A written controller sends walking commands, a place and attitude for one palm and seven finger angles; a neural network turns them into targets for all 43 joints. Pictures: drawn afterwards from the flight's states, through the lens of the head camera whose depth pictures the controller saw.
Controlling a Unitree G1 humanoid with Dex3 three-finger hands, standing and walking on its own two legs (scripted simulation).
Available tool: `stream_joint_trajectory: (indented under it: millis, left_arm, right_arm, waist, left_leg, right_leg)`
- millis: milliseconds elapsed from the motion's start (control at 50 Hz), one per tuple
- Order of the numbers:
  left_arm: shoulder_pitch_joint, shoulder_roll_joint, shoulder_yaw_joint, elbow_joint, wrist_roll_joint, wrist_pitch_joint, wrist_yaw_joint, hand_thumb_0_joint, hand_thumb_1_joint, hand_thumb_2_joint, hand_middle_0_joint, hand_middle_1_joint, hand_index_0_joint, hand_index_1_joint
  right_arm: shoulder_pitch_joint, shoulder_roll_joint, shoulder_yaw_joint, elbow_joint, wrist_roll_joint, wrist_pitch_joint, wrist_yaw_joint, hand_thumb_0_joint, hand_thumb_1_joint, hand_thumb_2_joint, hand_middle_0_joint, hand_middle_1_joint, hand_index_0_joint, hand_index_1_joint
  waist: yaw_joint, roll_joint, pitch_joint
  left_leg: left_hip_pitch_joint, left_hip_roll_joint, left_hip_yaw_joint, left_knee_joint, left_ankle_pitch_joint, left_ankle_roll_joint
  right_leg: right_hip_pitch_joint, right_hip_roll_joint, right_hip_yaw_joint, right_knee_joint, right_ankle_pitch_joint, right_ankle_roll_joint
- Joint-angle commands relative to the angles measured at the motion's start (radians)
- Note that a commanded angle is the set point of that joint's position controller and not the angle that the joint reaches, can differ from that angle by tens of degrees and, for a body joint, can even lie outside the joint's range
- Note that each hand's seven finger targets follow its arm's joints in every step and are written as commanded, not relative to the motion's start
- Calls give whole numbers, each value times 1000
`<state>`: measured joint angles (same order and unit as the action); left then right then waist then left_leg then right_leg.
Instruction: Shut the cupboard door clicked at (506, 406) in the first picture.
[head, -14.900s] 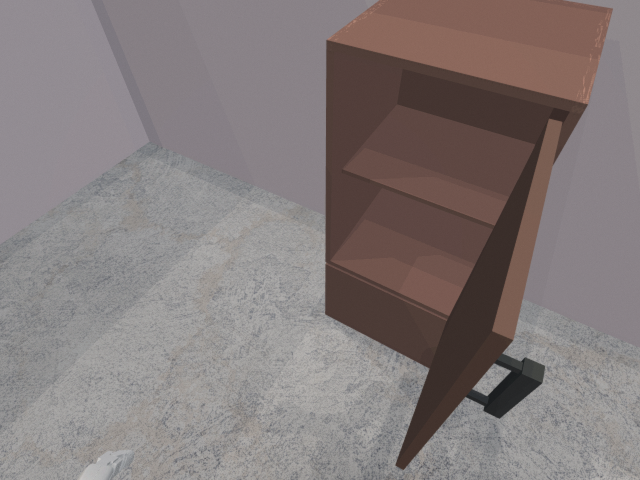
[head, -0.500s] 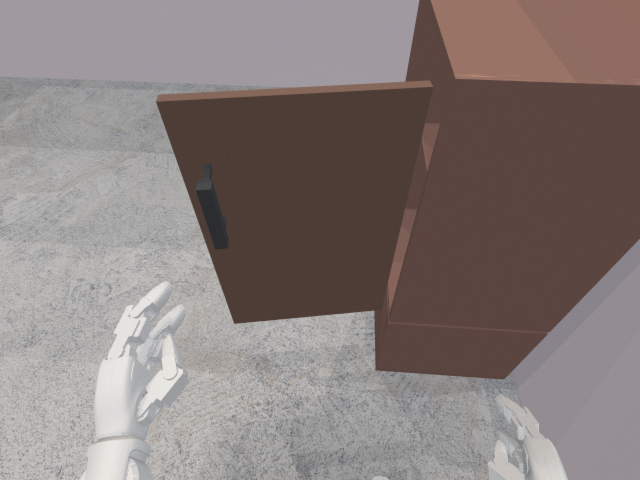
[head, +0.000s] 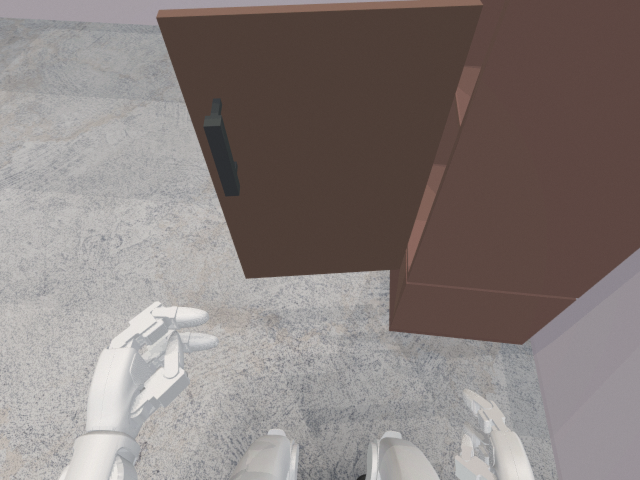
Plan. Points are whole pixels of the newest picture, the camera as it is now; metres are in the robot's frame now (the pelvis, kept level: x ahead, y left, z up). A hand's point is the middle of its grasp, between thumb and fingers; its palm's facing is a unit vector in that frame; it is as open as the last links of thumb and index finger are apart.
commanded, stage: raise the hand and make a fist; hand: left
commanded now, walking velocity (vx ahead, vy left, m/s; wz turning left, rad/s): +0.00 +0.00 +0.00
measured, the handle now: (224, 149) +0.53 +0.17 +0.09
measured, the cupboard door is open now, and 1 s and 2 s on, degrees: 100 100 100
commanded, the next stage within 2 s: bring the fist close to the handle in 1.16 s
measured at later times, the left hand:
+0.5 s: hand (149, 352) +0.24 +0.19 +0.08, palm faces +0.11 -0.99 -0.04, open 3.1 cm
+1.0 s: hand (150, 332) +0.26 +0.19 +0.09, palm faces +0.11 -0.99 -0.05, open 3.1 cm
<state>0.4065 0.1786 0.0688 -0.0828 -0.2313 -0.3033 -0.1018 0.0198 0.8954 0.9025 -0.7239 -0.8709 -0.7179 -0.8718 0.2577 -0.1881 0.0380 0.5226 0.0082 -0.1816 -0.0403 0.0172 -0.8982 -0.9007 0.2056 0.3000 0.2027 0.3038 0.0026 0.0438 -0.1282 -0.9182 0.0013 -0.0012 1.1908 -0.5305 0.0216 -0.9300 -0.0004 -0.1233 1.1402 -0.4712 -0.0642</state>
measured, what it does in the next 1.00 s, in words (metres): stands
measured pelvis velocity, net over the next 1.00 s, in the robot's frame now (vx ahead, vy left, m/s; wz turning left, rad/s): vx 0.03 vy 0.01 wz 0.00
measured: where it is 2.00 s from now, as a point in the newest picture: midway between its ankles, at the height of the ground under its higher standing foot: outside the picture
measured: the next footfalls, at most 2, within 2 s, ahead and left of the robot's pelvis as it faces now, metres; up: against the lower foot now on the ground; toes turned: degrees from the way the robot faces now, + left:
none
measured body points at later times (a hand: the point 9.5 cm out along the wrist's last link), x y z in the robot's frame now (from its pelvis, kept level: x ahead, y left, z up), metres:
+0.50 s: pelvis +0.02 +0.02 +0.01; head +0.08 +0.02 +0.46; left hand +0.23 +0.25 +0.08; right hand +0.22 -0.21 -0.05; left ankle +0.03 +0.10 -0.64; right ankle +0.05 -0.09 -0.64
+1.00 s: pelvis +0.03 +0.01 +0.03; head +0.08 +0.00 +0.47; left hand +0.25 +0.25 +0.09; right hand +0.20 -0.23 -0.05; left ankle +0.03 +0.10 -0.64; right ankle +0.05 -0.09 -0.64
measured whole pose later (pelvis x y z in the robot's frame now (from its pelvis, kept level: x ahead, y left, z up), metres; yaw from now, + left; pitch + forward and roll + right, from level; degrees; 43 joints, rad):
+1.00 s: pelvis +0.03 +0.01 +0.03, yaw +0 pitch +13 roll -1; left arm 0.38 0.20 0.13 -0.05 -0.25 -0.35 -0.12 0.02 0.90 0.90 -1.30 -1.50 -1.29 -1.50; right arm 0.27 -0.25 0.01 0.51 0.01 -0.16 -0.05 0.02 -0.90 -0.90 0.20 0.30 0.20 0.30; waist 0.00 0.04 -0.13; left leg -0.76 -0.01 0.01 1.05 -0.51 0.03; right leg -0.77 0.00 -0.11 1.01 -0.46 -0.05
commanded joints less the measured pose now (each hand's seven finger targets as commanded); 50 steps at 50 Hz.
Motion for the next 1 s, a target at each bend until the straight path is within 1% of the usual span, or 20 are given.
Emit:
stream_joint_trajectory:
  millis: [0,100,160,180,200,240,300,340,440,480,580,660,720,760,780,800,840,880,940,980]
  left_arm:
    - [18,79,92,-242,-5,-149,69,0,900,900,-897,-1060,-897,-1060]
    - [22,75,45,-202,7,-197,33,0,900,900,-988,-1160,-988,-1160]
    - [33,90,56,-228,0,-187,18,0,900,900,-1043,-1220,-1043,-1220]
    - [32,110,79,-235,-3,-181,20,0,900,900,-1062,-1240,-1062,-1240]
    - [33,105,78,-250,-2,-179,22,0,900,900,-1080,-1260,-1080,-1260]
    - [29,98,82,-248,-7,-172,31,0,900,900,-1117,-1300,-1117,-1300]
    - [9,101,81,-272,-1,-172,38,0,900,900,-1172,-1360,-1172,-1360]
    - [27,88,72,-251,-2,-164,36,0,900,900,-1208,-1400,-1208,-1400]
    - [-14,99,66,-238,3,-127,11,0,900,900,-1300,-1500,-1300,-1500]
    - [-23,124,91,-235,-2,-116,6,0,900,900,-1300,-1500,-1300,-1500]
    - [-35,138,130,-224,-20,-115,1,0,900,900,-1300,-1500,-1300,-1500]
    - [-77,122,112,-205,-27,-111,-18,0,900,900,-1300,-1500,-1300,-1500]
    - [-93,141,132,-211,-36,-107,-28,0,900,900,-1300,-1500,-1300,-1500]
    - [-85,131,129,-200,-39,-106,-29,0,900,900,-1300,-1500,-1300,-1500]
    - [-69,153,151,-175,-43,-100,-28,0,900,900,-1300,-1500,-1300,-1500]
    - [-69,127,128,-170,-42,-100,-29,0,900,900,-1300,-1500,-1300,-1500]
    - [-68,127,133,-166,-43,-105,-25,0,900,900,-1300,-1500,-1300,-1500]
    - [-67,154,150,-174,-35,-114,-17,0,900,900,-1300,-1500,-1300,-1500]
    - [-72,137,141,-187,-29,-132,-3,0,900,900,-1300,-1500,-1300,-1500]
    - [-70,140,142,-159,-30,-136,-1,0,900,900,-1300,-1500,-1300,-1500]
  right_arm:
    - [-81,-147,-72,-179,-8,-75,-14,0,-900,-900,200,300,200,300]
    - [-60,-171,-80,-171,-8,-81,-10,0,-900,-900,200,300,200,300]
    - [-49,-177,-85,-180,-1,-75,-14,0,-900,-900,200,300,200,300]
    - [-48,-178,-84,-182,-3,-70,-18,0,-900,-900,200,300,200,300]
    - [-47,-177,-85,-187,-2,-65,-18,0,-900,-900,200,300,200,300]
    - [-43,-173,-83,-190,-3,-57,-18,0,-900,-900,200,300,200,300]
    - [-37,-172,-79,-193,-7,-48,-17,0,-900,-900,200,300,200,300]
    - [-29,-173,-79,-195,-6,-41,-14,0,-900,-900,200,300,200,300]
    - [-30,-180,-72,-205,-3,-29,-15,0,-900,-900,200,300,200,300]
    - [-29,-181,-67,-204,-4,-25,-18,0,-900,-900,200,300,200,300]
    - [-29,-177,-66,-197,-2,-24,-19,0,-900,-900,200,300,200,300]
    - [-31,-178,-64,-190,4,-27,-19,0,-900,-900,200,300,200,300]
    - [-30,-180,-67,-184,7,-31,-23,0,-900,-900,200,300,200,300]
    - [-32,-178,-67,-179,9,-34,-23,0,-900,-900,200,300,200,300]
    - [-37,-182,-65,-179,6,-33,-25,0,-900,-900,200,300,200,300]
    - [-41,-178,-64,-179,8,-33,-23,0,-900,-900,200,300,200,300]
    - [-38,-179,-68,-176,8,-35,-21,0,-900,-900,200,300,200,300]
    - [-43,-181,-69,-174,6,-36,-21,0,-900,-900,200,300,200,300]
    - [-39,-176,-71,-168,5,-38,-16,0,-900,-900,200,300,200,300]
    - [-43,-179,-71,-166,5,-36,-16,0,-900,-900,200,300,200,300]
  waist:
    - [22,-62,-218]
    - [-5,-60,-181]
    - [2,-24,-202]
    - [9,-36,-213]
    - [10,-10,-218]
    - [8,-22,-203]
    - [7,22,-214]
    - [3,-6,-211]
    - [-6,9,-187]
    - [1,22,-189]
    - [8,-11,-206]
    - [-3,-14,-190]
    - [0,-21,-214]
    - [2,-21,-204]
    - [12,-26,-194]
    - [6,-22,-181]
    - [6,-37,-181]
    - [15,-5,-188]
    - [13,0,-209]
    - [4,-35,-171]
  left_leg:
    - [43,-14,-53,-200,182,5]
    - [49,-14,-55,-209,137,5]
    - [91,-14,-54,-230,162,2]
    - [95,-14,-58,-235,176,4]
    - [114,-14,-57,-242,192,2]
    - [125,-13,-59,-252,204,-3]
    - [162,-11,-64,-259,251,-7]
    - [174,-8,-65,-262,270,-11]
    - [189,-8,-70,-280,255,-13]
    - [195,-10,-70,-285,263,-12]
    - [202,-11,-65,-286,303,-14]
    - [203,-12,-61,-294,279,-11]
    - [211,-14,-58,-301,284,-8]
    - [217,-14,-55,-308,292,-10]
    - [201,-15,-57,-308,288,-8]
    - [199,-16,-53,-311,274,-7]
    - [198,-16,-49,-312,269,-7]
    - [200,-18,-49,-312,285,-8]
    - [218,-17,-43,-314,302,-8]
    - [193,-16,-46,-311,265,-4]
  right_leg:
    - [276,-6,121,-200,65,41]
    - [226,-7,115,-208,14,37]
    - [241,-2,99,-206,56,33]
    - [256,3,94,-201,71,31]
    - [256,3,87,-198,93,30]
    - [259,8,76,-198,115,32]
    - [261,12,63,-188,164,26]
    - [266,17,58,-191,187,28]
    - [265,17,55,-211,178,28]
    - [283,19,56,-217,185,25]
    - [322,19,58,-221,231,27]
    - [324,14,65,-242,212,30]
    - [355,11,74,-254,218,33]
    - [361,11,73,-261,227,33]
    - [365,12,77,-262,221,31]
    - [359,8,78,-269,207,33]
    - [363,6,81,-275,202,35]
    - [373,6,86,-268,214,30]
    - [372,4,80,-263,235,33]
    - [356,6,87,-276,195,35]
